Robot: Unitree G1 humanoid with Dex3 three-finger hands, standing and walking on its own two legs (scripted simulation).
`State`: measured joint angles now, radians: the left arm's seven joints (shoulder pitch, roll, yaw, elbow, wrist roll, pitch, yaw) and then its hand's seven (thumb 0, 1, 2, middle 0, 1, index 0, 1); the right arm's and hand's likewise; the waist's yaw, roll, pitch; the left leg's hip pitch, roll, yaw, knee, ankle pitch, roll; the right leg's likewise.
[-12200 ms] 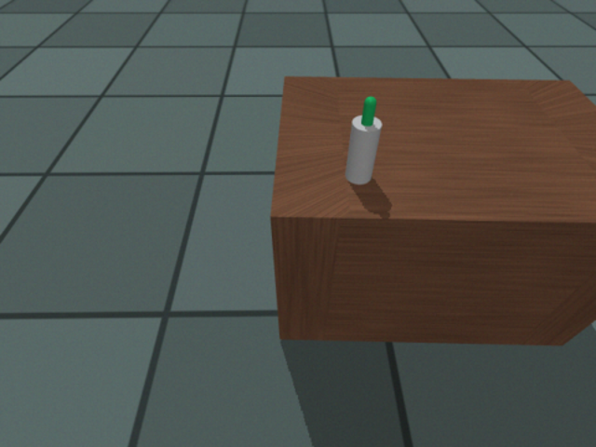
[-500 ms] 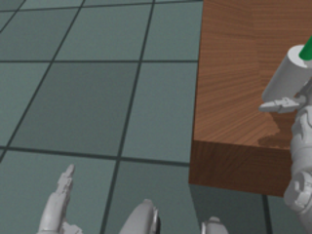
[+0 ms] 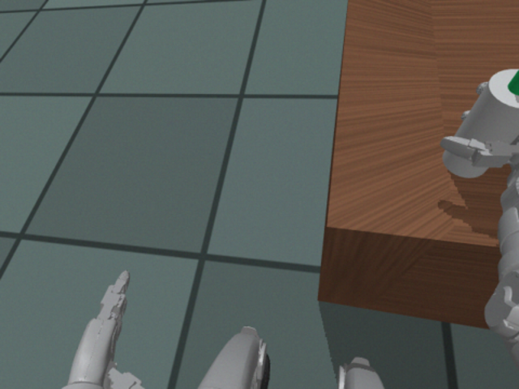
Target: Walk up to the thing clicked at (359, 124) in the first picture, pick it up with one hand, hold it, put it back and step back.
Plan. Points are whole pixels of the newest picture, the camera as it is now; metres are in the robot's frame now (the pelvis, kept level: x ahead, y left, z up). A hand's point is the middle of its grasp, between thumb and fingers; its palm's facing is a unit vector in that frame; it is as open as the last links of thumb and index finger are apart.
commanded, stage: close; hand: right
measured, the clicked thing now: (499, 114) +0.52 -0.23 +0.08
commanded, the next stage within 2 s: settle in 0.06 s
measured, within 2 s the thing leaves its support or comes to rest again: leaves its support in 0.60 s
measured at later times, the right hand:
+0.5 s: hand (491, 127) +0.52 -0.23 +0.06, palm faces +0.24 +0.97 -0.01, open 9.1 cm
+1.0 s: hand (508, 109) +0.52 -0.24 +0.09, palm faces +0.23 +0.97 -0.01, open 9.1 cm
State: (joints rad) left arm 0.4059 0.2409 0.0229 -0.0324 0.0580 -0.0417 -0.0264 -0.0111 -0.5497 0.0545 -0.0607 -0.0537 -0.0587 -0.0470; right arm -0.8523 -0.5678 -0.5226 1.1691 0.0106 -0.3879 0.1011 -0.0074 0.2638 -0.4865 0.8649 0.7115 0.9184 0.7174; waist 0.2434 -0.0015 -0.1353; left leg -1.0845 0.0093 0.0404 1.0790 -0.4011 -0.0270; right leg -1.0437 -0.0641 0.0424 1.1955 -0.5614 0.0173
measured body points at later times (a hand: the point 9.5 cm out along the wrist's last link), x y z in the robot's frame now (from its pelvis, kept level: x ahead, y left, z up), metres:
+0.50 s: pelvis +0.01 +0.00 +0.01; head +0.14 -0.04 +0.44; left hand +0.16 +0.26 +0.01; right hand +0.50 -0.28 +0.06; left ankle +0.06 +0.14 -0.64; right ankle +0.00 -0.12 -0.64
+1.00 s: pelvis +0.02 -0.01 +0.03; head +0.13 -0.04 +0.47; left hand +0.18 +0.26 +0.02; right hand +0.50 -0.29 +0.09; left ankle +0.06 +0.14 -0.64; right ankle +0.00 -0.12 -0.64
